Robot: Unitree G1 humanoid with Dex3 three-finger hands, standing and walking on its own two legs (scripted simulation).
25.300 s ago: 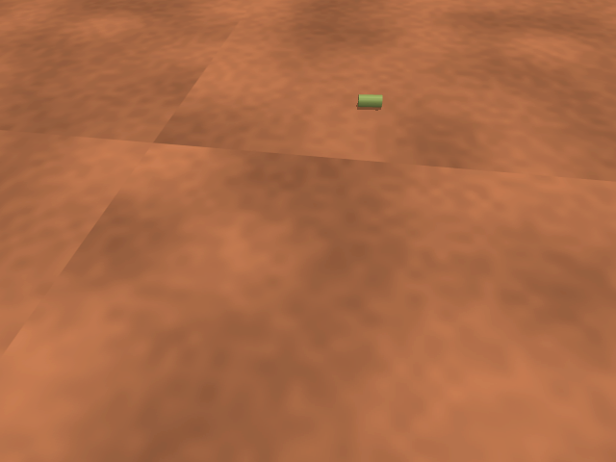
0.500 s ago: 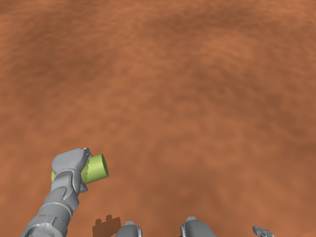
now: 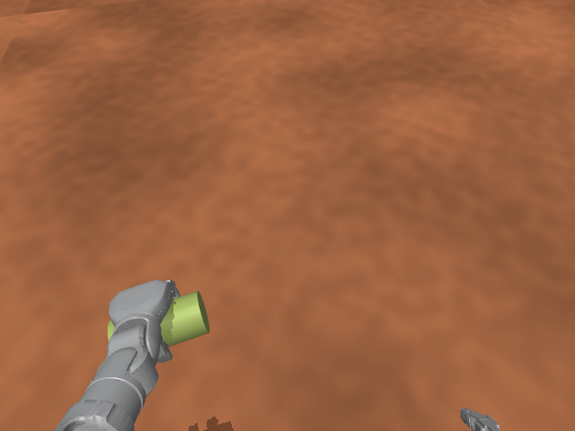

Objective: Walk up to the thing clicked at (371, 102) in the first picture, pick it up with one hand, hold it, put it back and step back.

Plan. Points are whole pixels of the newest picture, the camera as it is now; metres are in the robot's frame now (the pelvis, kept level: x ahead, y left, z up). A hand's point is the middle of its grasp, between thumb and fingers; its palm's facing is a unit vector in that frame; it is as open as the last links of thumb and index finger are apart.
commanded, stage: hold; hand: left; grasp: from above
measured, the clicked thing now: (161, 325) +0.32 +0.22 -0.10
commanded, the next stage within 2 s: crouch in 1.72 s
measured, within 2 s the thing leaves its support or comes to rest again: neither
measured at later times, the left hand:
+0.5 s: hand (150, 337) +0.28 +0.22 -0.06, palm faces -0.45 -0.15 -0.88, open 9.9 cm
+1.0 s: hand (144, 348) +0.26 +0.21 -0.04, palm faces -0.44 -0.13 -0.89, open 9.9 cm
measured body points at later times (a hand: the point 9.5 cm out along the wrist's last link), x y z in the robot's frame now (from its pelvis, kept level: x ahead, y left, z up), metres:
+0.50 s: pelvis -0.01 -0.01 +0.01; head +0.02 -0.02 +0.46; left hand +0.31 +0.22 +0.00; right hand +0.11 -0.27 -0.11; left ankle -0.01 +0.11 -0.72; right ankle -0.01 -0.13 -0.72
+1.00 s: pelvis -0.03 -0.01 +0.02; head -0.02 -0.02 +0.47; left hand +0.28 +0.22 +0.02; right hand +0.11 -0.26 -0.10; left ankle -0.01 +0.11 -0.72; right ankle -0.01 -0.13 -0.72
